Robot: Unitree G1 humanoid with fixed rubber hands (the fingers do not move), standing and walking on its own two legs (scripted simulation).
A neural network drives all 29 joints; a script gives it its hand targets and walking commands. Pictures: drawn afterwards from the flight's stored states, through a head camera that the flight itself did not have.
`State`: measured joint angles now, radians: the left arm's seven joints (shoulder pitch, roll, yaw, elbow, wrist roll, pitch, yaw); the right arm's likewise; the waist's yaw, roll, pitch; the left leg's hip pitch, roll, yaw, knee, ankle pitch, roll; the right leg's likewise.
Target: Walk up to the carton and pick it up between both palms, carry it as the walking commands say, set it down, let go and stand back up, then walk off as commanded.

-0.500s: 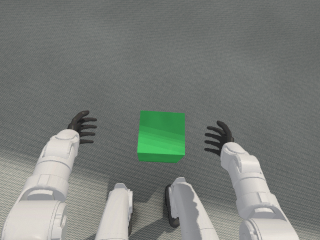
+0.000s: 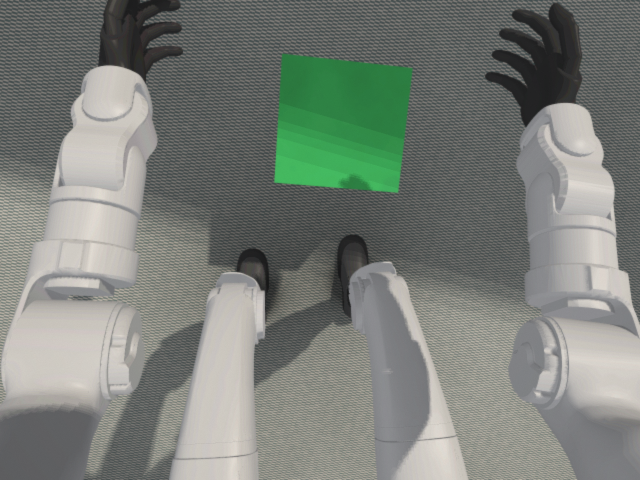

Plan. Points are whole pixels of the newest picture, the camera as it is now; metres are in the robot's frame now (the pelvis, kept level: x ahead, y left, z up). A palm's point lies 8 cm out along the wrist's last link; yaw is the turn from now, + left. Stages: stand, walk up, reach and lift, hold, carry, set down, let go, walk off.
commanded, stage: reach and lift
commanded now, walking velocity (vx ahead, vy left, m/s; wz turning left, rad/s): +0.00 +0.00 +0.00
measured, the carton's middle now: (334, 133) +0.47 -0.08 -0.53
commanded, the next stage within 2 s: none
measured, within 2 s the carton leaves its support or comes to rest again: neither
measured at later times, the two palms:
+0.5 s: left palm (170, 84) +0.51 +0.15 -0.26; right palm (483, 114) +0.47 -0.24 -0.26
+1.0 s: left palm (208, 101) +0.52 +0.13 -0.41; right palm (435, 120) +0.48 -0.23 -0.40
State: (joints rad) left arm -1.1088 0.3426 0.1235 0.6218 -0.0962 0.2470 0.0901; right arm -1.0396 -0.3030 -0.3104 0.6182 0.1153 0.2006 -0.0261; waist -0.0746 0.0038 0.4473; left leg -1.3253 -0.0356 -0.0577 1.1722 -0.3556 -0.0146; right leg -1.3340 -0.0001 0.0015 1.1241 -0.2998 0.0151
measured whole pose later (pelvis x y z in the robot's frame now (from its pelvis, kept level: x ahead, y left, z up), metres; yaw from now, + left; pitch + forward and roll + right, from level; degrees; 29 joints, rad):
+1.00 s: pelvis -0.04 +0.00 -0.24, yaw +0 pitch +29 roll -1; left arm -1.39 0.39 0.02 0.87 -0.22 0.18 0.14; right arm -1.31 -0.35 -0.19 0.86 0.26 0.15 -0.13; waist -0.07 -0.01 0.52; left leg -2.02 -0.08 -0.05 2.09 -0.58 -0.04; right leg -2.05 0.05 0.04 2.04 -0.50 0.06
